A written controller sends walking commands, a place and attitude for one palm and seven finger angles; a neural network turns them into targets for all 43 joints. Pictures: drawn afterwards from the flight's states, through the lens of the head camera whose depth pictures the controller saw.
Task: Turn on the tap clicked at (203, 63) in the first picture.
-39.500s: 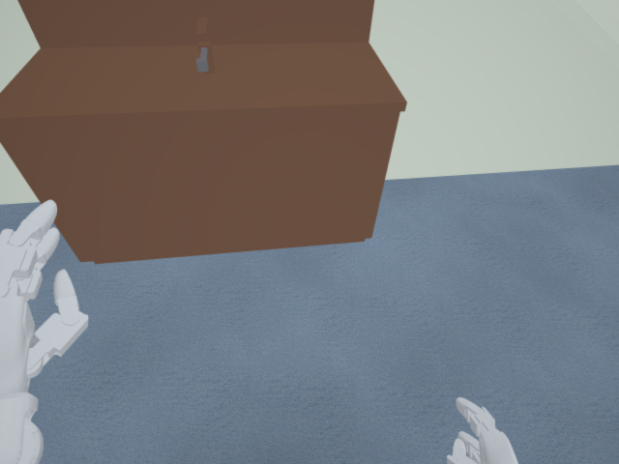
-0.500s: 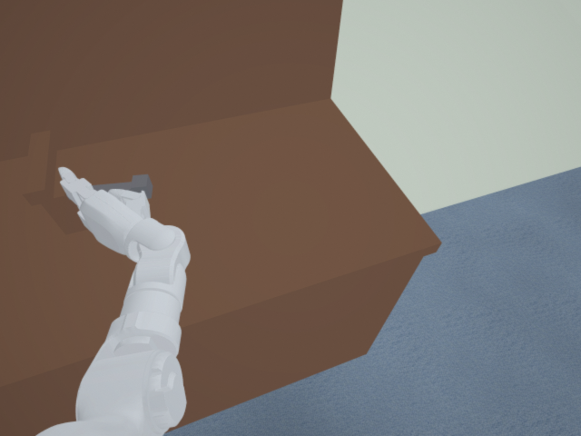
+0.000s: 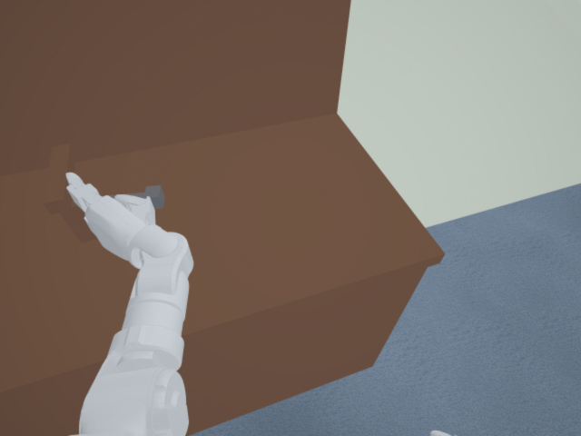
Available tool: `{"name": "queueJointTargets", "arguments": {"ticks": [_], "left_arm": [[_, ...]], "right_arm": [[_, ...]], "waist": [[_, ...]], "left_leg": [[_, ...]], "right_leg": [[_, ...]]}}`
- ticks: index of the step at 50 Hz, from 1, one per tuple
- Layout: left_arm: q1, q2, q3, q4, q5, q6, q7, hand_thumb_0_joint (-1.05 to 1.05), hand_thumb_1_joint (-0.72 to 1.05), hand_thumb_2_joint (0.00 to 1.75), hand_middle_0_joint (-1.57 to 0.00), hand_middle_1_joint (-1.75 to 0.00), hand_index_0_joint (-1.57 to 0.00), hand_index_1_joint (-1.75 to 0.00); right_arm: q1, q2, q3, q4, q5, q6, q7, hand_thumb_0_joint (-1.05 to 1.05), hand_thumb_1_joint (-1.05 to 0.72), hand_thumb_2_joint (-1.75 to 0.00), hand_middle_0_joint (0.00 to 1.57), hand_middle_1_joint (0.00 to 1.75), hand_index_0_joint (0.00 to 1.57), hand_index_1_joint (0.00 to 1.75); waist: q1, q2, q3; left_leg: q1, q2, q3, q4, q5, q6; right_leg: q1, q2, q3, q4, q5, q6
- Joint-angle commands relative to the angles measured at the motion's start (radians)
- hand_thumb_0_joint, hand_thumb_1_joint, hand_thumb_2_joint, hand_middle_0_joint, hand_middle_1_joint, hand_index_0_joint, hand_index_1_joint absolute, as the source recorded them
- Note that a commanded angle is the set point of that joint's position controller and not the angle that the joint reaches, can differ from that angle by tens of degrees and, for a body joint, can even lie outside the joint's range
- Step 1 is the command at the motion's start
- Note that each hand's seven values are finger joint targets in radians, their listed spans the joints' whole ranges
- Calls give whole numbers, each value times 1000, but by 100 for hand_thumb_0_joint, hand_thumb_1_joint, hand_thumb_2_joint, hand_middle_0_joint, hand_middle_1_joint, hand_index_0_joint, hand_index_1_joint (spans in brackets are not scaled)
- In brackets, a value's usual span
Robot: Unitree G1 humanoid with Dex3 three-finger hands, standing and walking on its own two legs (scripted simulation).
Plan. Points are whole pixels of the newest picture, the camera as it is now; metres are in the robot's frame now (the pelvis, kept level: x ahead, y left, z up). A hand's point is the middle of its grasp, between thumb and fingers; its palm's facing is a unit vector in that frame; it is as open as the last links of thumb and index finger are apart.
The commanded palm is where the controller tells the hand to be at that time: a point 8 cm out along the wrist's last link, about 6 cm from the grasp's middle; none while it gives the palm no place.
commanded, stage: lift the hand up off the lever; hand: left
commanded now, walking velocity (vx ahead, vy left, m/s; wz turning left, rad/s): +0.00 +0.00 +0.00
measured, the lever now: (154, 197) +0.49 +0.24 +0.04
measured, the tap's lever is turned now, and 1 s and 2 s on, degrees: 79 79 79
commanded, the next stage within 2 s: draw the hand back beside the body in 0.78 s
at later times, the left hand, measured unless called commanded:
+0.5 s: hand (140, 200) +0.41 +0.22 +0.12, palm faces +0.82 -0.56 -0.06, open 7.8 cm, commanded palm +0.36 +0.22 +0.12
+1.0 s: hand (165, 192) +0.41 +0.18 +0.13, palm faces +0.62 -0.78 -0.10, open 7.8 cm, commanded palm +0.34 +0.22 +0.13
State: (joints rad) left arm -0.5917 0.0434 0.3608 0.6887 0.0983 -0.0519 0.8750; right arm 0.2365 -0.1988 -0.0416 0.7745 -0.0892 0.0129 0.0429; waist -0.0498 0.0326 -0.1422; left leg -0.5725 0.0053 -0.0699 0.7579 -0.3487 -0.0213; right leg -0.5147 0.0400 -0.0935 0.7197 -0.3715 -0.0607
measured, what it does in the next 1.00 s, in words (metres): stands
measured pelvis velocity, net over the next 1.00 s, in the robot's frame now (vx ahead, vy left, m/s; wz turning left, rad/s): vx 0.00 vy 0.00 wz -0.03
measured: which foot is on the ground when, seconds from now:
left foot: down 0.00-1.00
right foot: down 0.00-1.00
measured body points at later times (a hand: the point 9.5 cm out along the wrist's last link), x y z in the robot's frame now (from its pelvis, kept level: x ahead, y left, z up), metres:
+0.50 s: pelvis +0.00 +0.00 +0.01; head +0.01 +0.00 +0.46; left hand +0.36 +0.25 +0.12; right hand +0.12 -0.24 -0.12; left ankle +0.02 +0.13 -0.71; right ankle -0.01 -0.08 -0.71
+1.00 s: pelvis +0.00 +0.00 +0.01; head +0.01 -0.01 +0.46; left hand +0.37 +0.22 +0.14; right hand +0.13 -0.24 -0.11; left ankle +0.01 +0.13 -0.71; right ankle -0.01 -0.08 -0.71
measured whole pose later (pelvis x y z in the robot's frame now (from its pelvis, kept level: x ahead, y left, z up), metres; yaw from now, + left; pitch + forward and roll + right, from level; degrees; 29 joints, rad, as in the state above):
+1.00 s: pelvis +0.00 +0.00 +0.01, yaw -2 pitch +5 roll +0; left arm -0.47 0.07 0.22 0.47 0.06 0.05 0.62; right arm 0.19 -0.19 -0.02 0.73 -0.04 0.04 -0.02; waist -0.01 0.03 -0.10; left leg -0.44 0.01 -0.03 0.65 -0.31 -0.02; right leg -0.40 0.04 -0.06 0.64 -0.33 -0.06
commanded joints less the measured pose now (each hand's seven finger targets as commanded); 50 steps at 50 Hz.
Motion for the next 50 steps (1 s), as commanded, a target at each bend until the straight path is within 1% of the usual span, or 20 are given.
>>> {"name": "queueJointTargets", "arguments": {"ticks": [1,4,11,14,15,18,20,22,28,30,31,35,38,40,42,44,45,46,47,50], "left_arm": [[-420,146,-41,-198,23,-29,-6,0,90,90,-15,-15,-15,-15],[-478,139,-55,-199,27,-25,-1,0,90,90,-15,-15,-15,-15],[-440,157,-32,-240,33,-19,1,0,90,90,-15,-15,-15,-15],[-412,144,-41,-237,21,3,-5,0,90,90,-15,-15,-15,-15],[-398,158,-27,-248,20,8,-7,0,90,90,-15,-15,-15,-15],[-437,107,-84,-272,13,15,-10,0,90,90,-15,-15,-15,-15],[-401,159,-31,-279,11,22,-6,0,90,90,-15,-15,-15,-15],[-440,101,-95,-304,15,25,-10,0,90,90,-15,-15,-15,-15],[-448,104,-96,-298,8,57,-6,0,90,90,-15,-15,-15,-15],[-419,161,-38,-296,7,63,-1,0,90,90,-15,-15,-15,-15],[-440,114,-85,-302,9,66,-3,0,90,90,-15,-15,-15,-15],[-432,135,-56,-282,18,69,5,0,90,90,-15,-15,-15,-15],[-454,98,-96,-272,19,71,3,0,90,90,-15,-15,-15,-15],[-425,128,-61,-286,19,71,5,0,90,90,-15,-15,-15,-15],[-470,80,-115,-278,21,74,3,0,90,90,-15,-15,-15,-15],[-461,98,-94,-284,18,73,9,0,90,90,-15,-15,-15,-15],[-376,116,-241,-378,58,60,-145,0,90,90,-15,-15,-15,-15],[-356,200,-167,-456,35,41,-214,0,90,90,-15,-16,-15,-16],[-308,201,-194,-518,21,28,-275,0,90,90,-15,-16,-15,-16],[-25,296,-121,-545,-75,6,-470,0,90,90,-16,-17,-16,-17]], "right_arm": [[-54,-130,-30,-115,11,-30,-15,0,-90,-90,20,30,20,30],[-62,-127,-28,-111,10,-35,-18,0,-90,-90,20,30,20,30],[-58,-123,-31,-120,9,-31,-16,0,-90,-90,20,30,20,30],[-64,-126,-32,-125,12,-29,-17,0,-90,-90,20,30,20,30],[-70,-130,-33,-121,13,-27,-20,0,-90,-90,20,30,20,30],[-82,-125,-29,-123,15,-34,-18,0,-90,-90,20,30,20,30],[-89,-129,-33,-120,16,-35,-24,0,-90,-90,20,30,20,30],[-96,-121,-28,-120,17,-39,-21,0,-90,-90,20,30,20,30],[-114,-121,-26,-114,19,-46,-29,0,-90,-90,20,30,20,30],[-117,-125,-28,-112,20,-44,-34,0,-90,-90,20,30,20,30],[-124,-119,-22,-116,21,-44,-31,0,-90,-90,20,30,20,30],[-117,-122,-27,-111,17,-45,-32,0,-90,-90,20,30,20,30],[-116,-119,-24,-112,18,-46,-30,0,-90,-90,20,30,20,30],[-117,-121,-29,-111,18,-44,-32,0,-90,-90,20,30,20,30],[-122,-116,-24,-109,18,-45,-29,0,-90,-90,20,30,20,30],[-120,-117,-25,-113,16,-47,-30,0,-90,-90,20,30,20,30],[-99,-141,-30,-133,29,-23,-56,0,-90,-90,20,30,20,30],[-90,-139,-34,-168,45,-17,-72,0,-90,-90,20,30,20,30],[-90,-132,-27,-189,52,-11,-86,0,-90,-90,20,30,20,30],[-95,-134,-9,-223,81,8,-114,0,-90,-90,20,30,20,30]], "waist": [[-8,-29,-257],[-17,-34,-246],[13,-3,-326],[10,-44,-300],[21,-27,-295],[2,-39,-269],[26,-28,-268],[12,-19,-265],[14,-33,-241],[34,-28,-257],[24,-10,-250],[34,-26,-255],[16,-52,-255],[35,-20,-274],[12,-34,-243],[19,-47,-270],[-5,-69,-284],[24,-35,-352],[33,-35,-364],[75,-76,-265]], "left_leg": [[130,-27,41,-85,231,33],[142,-24,39,-86,219,35],[179,-24,39,-83,304,25],[172,-24,45,-84,304,30],[178,-23,36,-94,310,26],[195,-21,39,-99,292,30],[188,-21,34,-112,285,26],[210,-20,37,-113,297,24],[207,-20,38,-130,264,25],[203,-20,34,-139,269,22],[208,-22,39,-138,267,22],[207,-19,34,-138,272,21],[208,-17,41,-128,276,25],[217,-17,38,-131,299,21],[216,-15,40,-127,284,22],[211,-18,44,-124,281,25],[258,-14,62,-124,311,35],[287,-18,72,-132,352,44],[309,-21,75,-140,379,50],[285,-13,73,-181,370,50]], "right_leg": [[158,-38,40,-130,284,35],[142,-36,40,-141,263,35],[186,-34,35,-113,340,28],[202,-35,37,-129,360,33],[201,-32,33,-130,351,29],[181,-32,31,-144,322,32],[198,-29,32,-150,306,28],[189,-31,29,-150,310,28],[192,-33,33,-171,272,29],[213,-31,34,-173,272,26],[201,-34,35,-170,272,28],[201,-31,32,-171,271,26],[196,-35,34,-171,289,31],[208,-33,34,-166,304,26],[182,-36,33,-168,291,30],[201,-37,37,-169,300,32],[233,-36,73,-142,389,27],[292,-39,83,-147,458,22],[332,-38,89,-146,513,27],[397,-36,95,-170,576,31]]}}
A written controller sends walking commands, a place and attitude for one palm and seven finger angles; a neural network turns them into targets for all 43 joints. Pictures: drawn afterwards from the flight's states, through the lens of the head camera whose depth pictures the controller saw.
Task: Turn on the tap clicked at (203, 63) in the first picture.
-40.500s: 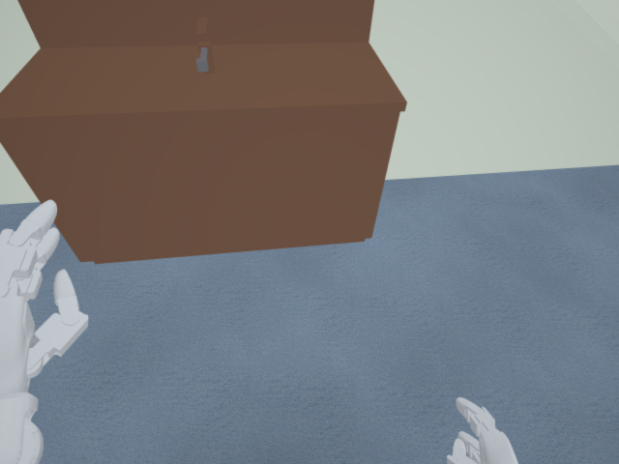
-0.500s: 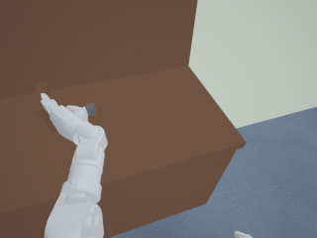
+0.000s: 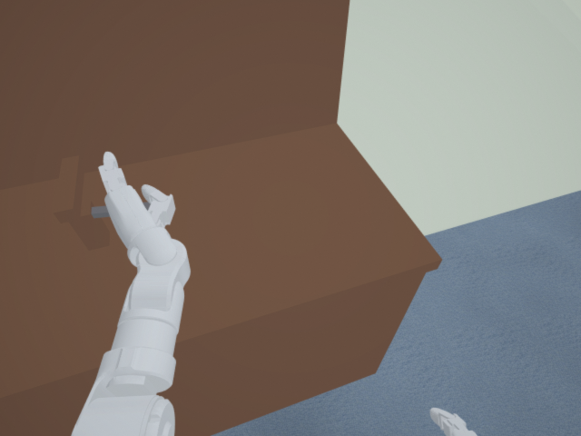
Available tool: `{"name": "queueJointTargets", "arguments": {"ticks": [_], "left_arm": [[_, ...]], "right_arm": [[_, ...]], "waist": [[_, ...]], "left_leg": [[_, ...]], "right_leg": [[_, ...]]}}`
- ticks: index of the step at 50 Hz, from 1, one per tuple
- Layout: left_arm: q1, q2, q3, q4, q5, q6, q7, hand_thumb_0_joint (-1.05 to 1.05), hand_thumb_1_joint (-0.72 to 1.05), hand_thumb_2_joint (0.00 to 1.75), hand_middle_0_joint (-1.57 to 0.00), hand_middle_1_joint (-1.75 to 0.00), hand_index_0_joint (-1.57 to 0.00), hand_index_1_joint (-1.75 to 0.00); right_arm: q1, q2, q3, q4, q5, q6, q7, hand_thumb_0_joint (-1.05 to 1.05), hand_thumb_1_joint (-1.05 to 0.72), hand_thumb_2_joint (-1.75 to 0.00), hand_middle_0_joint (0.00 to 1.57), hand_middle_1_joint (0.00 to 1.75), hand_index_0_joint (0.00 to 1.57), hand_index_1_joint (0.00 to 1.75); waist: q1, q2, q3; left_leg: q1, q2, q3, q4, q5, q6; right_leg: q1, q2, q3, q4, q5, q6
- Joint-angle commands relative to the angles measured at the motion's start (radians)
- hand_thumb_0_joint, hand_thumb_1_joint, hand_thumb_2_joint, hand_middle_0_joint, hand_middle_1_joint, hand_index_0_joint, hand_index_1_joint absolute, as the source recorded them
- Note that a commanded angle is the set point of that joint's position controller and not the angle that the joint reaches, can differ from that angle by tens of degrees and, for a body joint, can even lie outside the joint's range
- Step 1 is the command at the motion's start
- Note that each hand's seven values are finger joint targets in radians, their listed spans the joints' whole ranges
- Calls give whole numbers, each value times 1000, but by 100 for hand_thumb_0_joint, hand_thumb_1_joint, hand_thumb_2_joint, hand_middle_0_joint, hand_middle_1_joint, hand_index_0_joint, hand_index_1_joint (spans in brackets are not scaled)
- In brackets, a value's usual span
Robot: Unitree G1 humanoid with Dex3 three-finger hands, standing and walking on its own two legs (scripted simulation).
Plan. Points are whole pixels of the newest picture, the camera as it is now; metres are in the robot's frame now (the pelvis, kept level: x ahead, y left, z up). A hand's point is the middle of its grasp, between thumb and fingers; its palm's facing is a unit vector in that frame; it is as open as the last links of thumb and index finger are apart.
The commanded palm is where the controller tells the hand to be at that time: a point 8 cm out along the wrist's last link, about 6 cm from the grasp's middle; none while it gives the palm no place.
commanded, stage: draw the hand back beside the body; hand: left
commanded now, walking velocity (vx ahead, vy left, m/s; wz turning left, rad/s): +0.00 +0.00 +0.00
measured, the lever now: (159, 206) +0.48 +0.26 +0.03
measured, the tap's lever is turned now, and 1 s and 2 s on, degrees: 79 79 79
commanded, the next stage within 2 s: step back with the hand held close in 1.36 s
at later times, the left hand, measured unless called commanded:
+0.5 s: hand (127, 262) +0.28 +0.21 +0.14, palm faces +0.25 -0.94 -0.24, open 7.7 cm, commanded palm +0.25 +0.26 +0.15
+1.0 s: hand (57, 297) +0.22 +0.25 +0.17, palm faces +0.35 -0.88 -0.32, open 7.5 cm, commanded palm +0.18 +0.29 +0.18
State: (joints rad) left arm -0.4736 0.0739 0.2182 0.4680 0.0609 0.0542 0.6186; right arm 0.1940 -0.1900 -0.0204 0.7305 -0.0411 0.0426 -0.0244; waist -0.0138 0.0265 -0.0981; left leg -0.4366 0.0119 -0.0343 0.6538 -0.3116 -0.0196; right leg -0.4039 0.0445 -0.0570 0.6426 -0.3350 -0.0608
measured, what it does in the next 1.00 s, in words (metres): stands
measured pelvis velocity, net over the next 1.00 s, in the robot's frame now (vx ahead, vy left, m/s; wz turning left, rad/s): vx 0.01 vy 0.01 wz -0.01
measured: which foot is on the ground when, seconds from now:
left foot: down 0.00-1.00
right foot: down 0.00-1.00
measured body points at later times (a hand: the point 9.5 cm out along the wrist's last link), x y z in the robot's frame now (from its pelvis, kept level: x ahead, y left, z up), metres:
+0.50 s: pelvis +0.00 +0.01 +0.02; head -0.02 -0.01 +0.47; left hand +0.27 +0.26 +0.16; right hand +0.19 -0.22 -0.07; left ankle +0.01 +0.13 -0.72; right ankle -0.01 -0.08 -0.72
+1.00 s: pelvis +0.01 +0.01 +0.02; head -0.01 +0.00 +0.47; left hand +0.20 +0.29 +0.18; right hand +0.20 -0.21 -0.06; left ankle +0.01 +0.13 -0.72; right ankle -0.01 -0.08 -0.72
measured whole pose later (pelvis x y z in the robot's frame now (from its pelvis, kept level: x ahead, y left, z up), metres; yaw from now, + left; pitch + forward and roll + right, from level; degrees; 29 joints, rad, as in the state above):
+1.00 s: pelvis +0.01 +0.01 +0.02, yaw -1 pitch -5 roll -1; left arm 0.36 0.33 0.22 -0.31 -0.08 -0.08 0.09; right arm 0.16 -0.22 0.02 0.66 0.00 -0.07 -0.06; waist 0.07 0.06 0.04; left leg -0.08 0.01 -0.02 0.40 -0.22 0.00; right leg -0.03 0.04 -0.03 0.34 -0.22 -0.04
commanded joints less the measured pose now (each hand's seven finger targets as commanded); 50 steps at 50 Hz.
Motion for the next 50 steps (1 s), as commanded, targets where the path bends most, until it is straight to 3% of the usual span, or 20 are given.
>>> {"name": "queueJointTargets", "arguments": {"ticks": [1,4,5,6,10,13,14,15,18,21,23,25,29,32,34,36,41,45,48,50], "left_arm": [[-88,243,16,-359,-81,-98,-249,0,90,90,-16,-17,-16,-17],[32,256,76,-450,-160,-55,-250,0,90,90,-16,-18,-16,-18],[165,448,85,-371,-98,-79,-340,0,90,90,-16,-18,-16,-18],[148,449,90,-445,-121,-106,-385,0,90,90,-16,-19,-16,-19],[6,385,-54,-662,-128,-182,-465,0,90,90,-17,-20,-17,-20],[56,351,-94,-626,-125,-200,-476,0,90,90,-17,-21,-17,-21],[90,351,-90,-607,-127,-205,-479,0,90,90,-17,-21,-17,-21],[97,332,-107,-611,-124,-211,-485,0,90,90,-17,-21,-17,-21],[188,370,-53,-573,-129,-220,-489,0,90,90,-17,-22,-17,-22],[246,389,-18,-603,-131,-230,-500,0,90,90,-18,-23,-18,-23],[285,408,12,-645,-137,-233,-506,0,90,90,-18,-24,-18,-24],[317,427,40,-684,-137,-232,-509,0,90,90,-18,-24,-18,-24],[384,416,46,-759,-144,-222,-516,0,90,90,-19,-26,-19,-26],[419,410,44,-809,-141,-218,-516,0,90,90,-19,-26,-19,-26],[471,398,41,-823,-143,-212,-517,0,90,90,-19,-27,-19,-27],[489,386,29,-848,-141,-213,-518,0,90,90,-19,-28,-19,-28],[581,414,76,-910,-141,-213,-510,0,90,90,-20,-29,-20,-29],[644,432,106,-996,-138,-214,-508,0,90,90,-20,-30,-20,-30],[720,432,121,-1023,-141,-213,-505,0,90,90,-20,-30,-20,-30],[754,442,140,-1057,-141,-212,-506,0,90,90,-20,-30,-20,-30]], "right_arm": [[-72,-135,-21,-202,44,-19,-53,0,-90,-90,20,30,20,30],[-127,-127,-5,-238,58,-27,-66,0,-90,-90,20,30,20,30],[-48,-135,-15,-198,62,-33,-46,0,-90,-90,20,30,20,30],[-67,-133,-12,-226,70,-39,-43,0,-90,-90,20,30,20,30],[-133,-137,-4,-245,72,-103,-45,0,-90,-90,20,30,20,30],[-129,-143,-1,-230,68,-139,-48,0,-90,-90,20,30,20,30],[-129,-147,-3,-226,67,-147,-49,0,-90,-90,20,30,20,30],[-140,-147,0,-222,67,-150,-49,0,-90,-90,20,30,20,30],[-141,-151,0,-216,61,-150,-50,0,-90,-90,20,30,20,30],[-159,-144,7,-219,61,-140,-48,0,-90,-90,20,30,20,30],[-169,-140,10,-228,58,-139,-47,0,-90,-90,20,30,20,30],[-179,-136,14,-233,55,-137,-47,0,-90,-90,20,30,20,30],[-182,-130,17,-248,51,-140,-44,0,-90,-90,20,30,20,30],[-181,-129,17,-251,47,-145,-44,0,-90,-90,20,30,20,30],[-183,-132,15,-251,45,-149,-42,0,-90,-90,20,30,20,30],[-187,-135,15,-248,45,-150,-42,0,-90,-90,20,30,20,30],[-187,-139,10,-243,39,-160,-44,0,-90,-90,20,30,20,30],[-191,-138,9,-242,36,-168,-41,0,-90,-90,20,30,20,30],[-184,-138,4,-245,37,-173,-39,0,-90,-90,20,30,20,30],[-189,-138,5,-247,35,-175,-38,0,-90,-90,20,30,20,30]], "waist": [[50,-57,-277],[79,-97,-192],[37,-69,-125],[49,-47,-116],[15,92,-42],[10,29,-29],[14,-21,-22],[16,19,-10],[31,-79,-16],[46,3,-6],[56,-14,-22],[63,32,-2],[65,11,-5],[65,44,-11],[66,-5,-5],[65,26,10],[74,2,-2],[81,42,-1],[85,19,2],[86,56,21]], "left_leg": [[154,-20,47,-92,321,50],[141,-20,50,-129,242,49],[194,3,43,-172,210,48],[212,-5,48,-194,216,55],[351,-7,41,-241,198,52],[391,-5,24,-264,179,55],[394,-3,18,-272,172,57],[410,-8,18,-284,165,56],[393,-7,17,-295,157,61],[389,-10,22,-307,168,55],[387,-6,18,-314,187,53],[389,-5,16,-321,203,50],[392,2,15,-316,246,49],[411,3,15,-315,259,48],[413,7,14,-312,272,51],[411,6,9,-316,264,47],[411,5,7,-302,294,51],[412,5,2,-298,321,46],[396,11,-1,-290,325,44],[390,8,-1,-288,320,45]], "right_leg": [[298,-42,62,-112,536,37],[317,-47,68,-169,458,56],[317,-64,72,-194,421,49],[330,-57,73,-211,400,44],[252,-47,75,-295,302,34],[248,-39,67,-318,253,33],[250,-37,64,-324,243,34],[242,-38,62,-335,223,32],[280,-42,61,-342,219,36],[304,-48,64,-350,226,31],[331,-49,61,-352,247,30],[330,-51,62,-361,254,27],[350,-51,60,-357,303,26],[346,-51,59,-361,305,25],[346,-50,57,-361,319,27],[336,-48,55,-365,296,24],[350,-51,56,-360,327,25],[354,-51,54,-352,346,22],[357,-52,48,-341,350,22],[347,-53,52,-345,344,21]]}}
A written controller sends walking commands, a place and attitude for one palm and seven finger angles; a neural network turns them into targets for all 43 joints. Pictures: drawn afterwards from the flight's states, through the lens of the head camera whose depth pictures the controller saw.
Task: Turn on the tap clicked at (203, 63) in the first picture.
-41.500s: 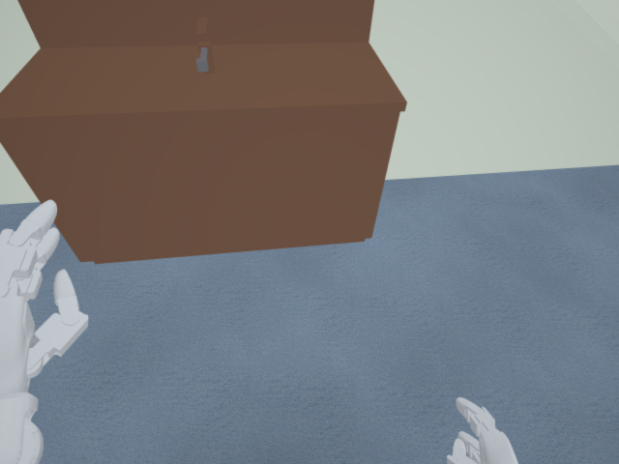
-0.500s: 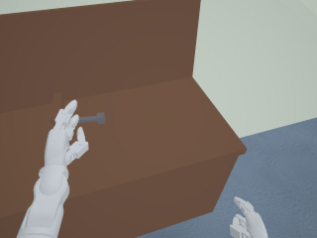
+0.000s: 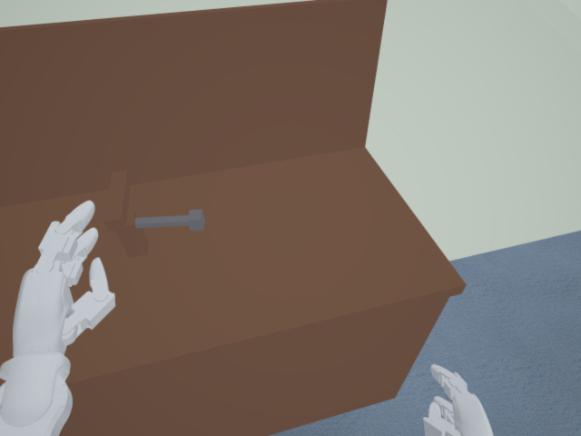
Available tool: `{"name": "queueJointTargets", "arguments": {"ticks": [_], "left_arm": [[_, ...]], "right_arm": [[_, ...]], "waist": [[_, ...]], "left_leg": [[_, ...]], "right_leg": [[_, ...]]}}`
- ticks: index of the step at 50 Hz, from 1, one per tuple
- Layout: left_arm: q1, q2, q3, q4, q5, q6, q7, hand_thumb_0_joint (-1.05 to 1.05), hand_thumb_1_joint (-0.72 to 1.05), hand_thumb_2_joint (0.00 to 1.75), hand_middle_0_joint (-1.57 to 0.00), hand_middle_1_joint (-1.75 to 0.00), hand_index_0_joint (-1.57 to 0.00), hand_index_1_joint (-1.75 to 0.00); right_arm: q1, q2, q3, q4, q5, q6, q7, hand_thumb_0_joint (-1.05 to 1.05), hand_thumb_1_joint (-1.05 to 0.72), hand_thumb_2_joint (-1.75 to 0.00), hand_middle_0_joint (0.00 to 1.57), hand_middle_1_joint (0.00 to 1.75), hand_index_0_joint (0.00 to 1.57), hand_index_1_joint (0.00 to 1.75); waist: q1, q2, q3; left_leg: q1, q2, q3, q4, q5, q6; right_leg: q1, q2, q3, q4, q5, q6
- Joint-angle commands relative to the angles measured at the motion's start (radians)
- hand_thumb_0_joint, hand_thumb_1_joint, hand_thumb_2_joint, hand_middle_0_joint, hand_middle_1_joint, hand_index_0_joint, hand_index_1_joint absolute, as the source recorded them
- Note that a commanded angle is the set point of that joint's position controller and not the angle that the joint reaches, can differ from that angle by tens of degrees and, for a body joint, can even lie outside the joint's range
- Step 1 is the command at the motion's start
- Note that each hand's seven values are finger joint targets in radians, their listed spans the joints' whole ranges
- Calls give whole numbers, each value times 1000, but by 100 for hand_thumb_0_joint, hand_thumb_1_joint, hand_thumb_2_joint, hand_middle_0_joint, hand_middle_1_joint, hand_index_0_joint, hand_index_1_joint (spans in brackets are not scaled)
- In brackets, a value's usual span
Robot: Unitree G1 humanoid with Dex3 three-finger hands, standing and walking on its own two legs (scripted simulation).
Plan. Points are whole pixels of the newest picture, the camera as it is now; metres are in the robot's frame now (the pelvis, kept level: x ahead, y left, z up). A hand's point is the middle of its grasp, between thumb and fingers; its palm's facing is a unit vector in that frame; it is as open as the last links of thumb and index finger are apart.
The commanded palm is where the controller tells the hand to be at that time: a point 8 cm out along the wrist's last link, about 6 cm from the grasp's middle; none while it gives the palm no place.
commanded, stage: draw the hand back beside the body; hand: left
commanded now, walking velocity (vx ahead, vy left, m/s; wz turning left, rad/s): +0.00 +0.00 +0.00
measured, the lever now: (196, 220) +0.47 +0.25 +0.01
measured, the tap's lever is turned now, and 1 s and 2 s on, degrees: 79 79 79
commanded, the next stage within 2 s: step back with the hand held close in 0.36 s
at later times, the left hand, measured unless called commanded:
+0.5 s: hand (86, 314) +0.19 +0.24 +0.15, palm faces +0.40 -0.86 -0.33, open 7.4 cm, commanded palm +0.15 +0.28 +0.17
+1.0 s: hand (35, 352) +0.14 +0.27 +0.15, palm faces +0.37 -0.82 -0.43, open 7.4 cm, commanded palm +0.10 +0.31 +0.17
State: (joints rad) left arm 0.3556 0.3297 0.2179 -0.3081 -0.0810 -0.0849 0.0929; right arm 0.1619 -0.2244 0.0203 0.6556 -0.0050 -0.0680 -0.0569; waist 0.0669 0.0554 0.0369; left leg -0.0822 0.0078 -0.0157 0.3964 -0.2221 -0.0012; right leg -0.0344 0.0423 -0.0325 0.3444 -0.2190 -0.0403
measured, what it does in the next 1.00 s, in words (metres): shifts its weight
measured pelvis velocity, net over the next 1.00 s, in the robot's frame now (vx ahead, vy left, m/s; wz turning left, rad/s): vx -0.07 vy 0.03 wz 0.00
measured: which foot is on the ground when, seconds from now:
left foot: down 0.00-1.00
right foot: down 0.00-1.00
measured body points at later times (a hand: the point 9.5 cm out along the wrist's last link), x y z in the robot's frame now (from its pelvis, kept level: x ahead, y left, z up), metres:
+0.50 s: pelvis -0.01 +0.00 +0.00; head -0.03 -0.01 +0.45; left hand +0.16 +0.29 +0.17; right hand +0.19 -0.20 -0.08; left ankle +0.00 +0.12 -0.75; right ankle -0.01 -0.09 -0.75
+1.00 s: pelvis -0.07 +0.03 -0.01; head -0.04 +0.03 +0.44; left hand +0.12 +0.32 +0.17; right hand +0.12 -0.21 -0.09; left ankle +0.00 +0.12 -0.75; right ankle -0.01 -0.09 -0.74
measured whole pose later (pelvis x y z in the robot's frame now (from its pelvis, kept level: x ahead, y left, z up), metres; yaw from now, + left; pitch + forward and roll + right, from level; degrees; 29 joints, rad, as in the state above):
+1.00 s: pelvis -0.07 +0.03 -0.01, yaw +0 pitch +0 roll -2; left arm 0.50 0.39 0.34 -0.50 -0.05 -0.16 0.14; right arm 0.19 -0.24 0.00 0.56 0.01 -0.05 -0.09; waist 0.03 0.03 0.04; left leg -0.37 -0.01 -0.01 0.54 -0.18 0.04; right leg -0.31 0.02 -0.03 0.47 -0.17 0.00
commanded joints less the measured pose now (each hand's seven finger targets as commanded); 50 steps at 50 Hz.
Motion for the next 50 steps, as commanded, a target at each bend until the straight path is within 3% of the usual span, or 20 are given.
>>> {"name": "queueJointTargets", "arguments": {"ticks": [1,3,5,9,12,14,21,23,24,25,27,28,31,33,35,39,40,44,47,50], "left_arm": [[-55,172,134,-275,1,-72,20,0,90,90,-20,-30,-20,-30],[-23,183,152,-300,-2,-75,21,0,90,90,-20,-30,-20,-30],[-32,177,147,-325,1,-75,21,0,90,90,-20,-30,-20,-30],[-59,158,126,-270,-1,-70,22,0,90,90,-20,-30,-20,-30],[-85,166,128,-288,5,-76,27,0,90,90,-20,-30,-20,-30],[-71,170,134,-286,1,-76,28,0,90,90,-20,-30,-20,-30],[-71,178,143,-296,5,-78,33,0,90,90,-20,-30,-20,-30],[-50,171,142,-292,4,-78,31,0,90,90,-20,-30,-20,-30],[-111,194,152,-341,3,-83,33,0,90,90,-20,-30,-20,-30],[-313,348,309,-412,-6,-126,52,0,90,90,-20,-30,-20,-30],[-66,203,220,-233,0,-123,33,0,90,90,-20,-30,-20,-30],[-14,170,192,-229,1,-116,21,0,90,90,-20,-30,-20,-30],[50,157,170,-265,3,-116,16,0,90,90,-20,-30,-20,-30],[75,172,179,-304,3,-112,21,0,90,90,-20,-30,-20,-30],[66,222,219,-352,6,-115,31,0,90,90,-20,-30,-20,-30],[85,236,240,-386,8,-125,44,0,90,90,-20,-30,-20,-30],[66,259,258,-416,12,-131,48,0,90,90,-20,-30,-20,-30],[96,228,239,-392,18,-139,59,0,90,90,-20,-30,-20,-30],[82,213,224,-405,29,-145,66,0,90,90,-20,-30,-20,-30],[70,217,235,-416,46,-146,71,0,90,90,-20,-30,-20,-30]], "right_arm": [[-151,-102,-36,-172,1,-63,-5,0,-90,-90,20,30,20,30],[-150,-104,-40,-177,1,-69,-5,0,-90,-90,20,30,20,30],[-154,-104,-38,-174,1,-71,-6,0,-90,-90,20,30,20,30],[-155,-105,-41,-174,3,-72,-16,0,-90,-90,20,30,20,30],[-156,-103,-39,-170,3,-76,-17,0,-90,-90,20,30,20,30],[-160,-103,-38,-173,1,-79,-18,0,-90,-90,20,30,20,30],[-163,-97,-31,-166,-1,-83,-17,0,-90,-90,20,30,20,30],[-159,-99,-32,-167,-1,-84,-16,0,-90,-90,20,30,20,30],[-164,-100,-32,-171,0,-86,-16,0,-90,-90,20,30,20,30],[-163,-88,-11,-241,16,-70,-24,0,-90,-90,20,30,20,30],[-125,-93,-25,-188,2,-46,-27,0,-90,-90,20,30,20,30],[-120,-100,-34,-206,5,-37,-24,0,-90,-90,20,30,20,30],[-121,-112,-40,-231,7,-18,-25,0,-90,-90,20,30,20,30],[-120,-115,-43,-247,10,-9,-28,0,-90,-90,20,30,20,30],[-130,-119,-42,-255,9,-3,-33,0,-90,-90,20,30,20,30],[-117,-118,-52,-266,13,-2,-39,0,-90,-90,20,30,20,30],[-121,-124,-52,-263,10,-5,-42,0,-90,-90,20,30,20,30],[-95,-126,-59,-263,14,-24,-44,0,-90,-90,20,30,20,30],[-89,-137,-59,-261,13,-39,-47,0,-90,-90,20,30,20,30],[-88,-143,-61,-258,10,-54,-49,0,-90,-90,20,30,20,30]], "waist": [[5,31,-103],[8,-7,-103],[1,34,-93],[-7,-37,-72],[-5,12,-85],[1,-24,-91],[2,45,-66],[3,5,-77],[1,34,-97],[-19,71,9],[-28,-97,-73],[-29,-119,-121],[-27,-15,-187],[-26,-8,-198],[-26,-8,-192],[-30,-31,-173],[-31,11,-172],[-37,-7,-137],[-44,44,-121],[-44,90,-129]], "left_leg": [[25,16,-21,-29,222,23],[19,19,-25,-25,216,25],[18,15,-26,-27,198,23],[13,17,-28,-22,144,31],[19,13,-33,-26,127,29],[15,12,-35,-28,126,32],[-3,8,-39,-34,99,25],[-1,11,-39,-33,117,26],[10,10,-36,-30,123,27],[-56,26,-61,-1,56,37],[-35,35,-73,52,123,39],[-24,45,-68,65,178,40],[-23,68,-63,52,304,41],[-46,74,-70,47,306,39],[-71,76,-83,31,281,38],[-139,72,-94,35,127,36],[-152,73,-108,17,93,36],[-217,73,-127,20,-103,43],[-273,100,-174,-41,-235,54],[-376,130,-229,-131,-344,76]], "right_leg": [[-29,-51,25,-45,214,-1],[-33,-51,23,-42,209,1],[-47,-51,26,-42,182,0],[-78,-52,26,-49,133,8],[-74,-52,26,-47,111,3],[-66,-52,26,-47,112,5],[-67,-51,28,-56,85,-3],[-59,-50,23,-51,103,-2],[-53,-54,31,-53,109,-2],[-152,-99,137,-85,184,3],[-158,-133,125,-62,320,12],[-142,-143,120,-36,375,19],[-134,-138,91,17,382,29],[-145,-134,91,23,338,30],[-160,-130,89,29,288,25],[-190,-132,106,21,188,19],[-197,-129,103,31,155,14],[-246,-121,112,22,12,18],[-254,-93,95,55,-88,26],[-165,-52,74,146,-71,43]]}}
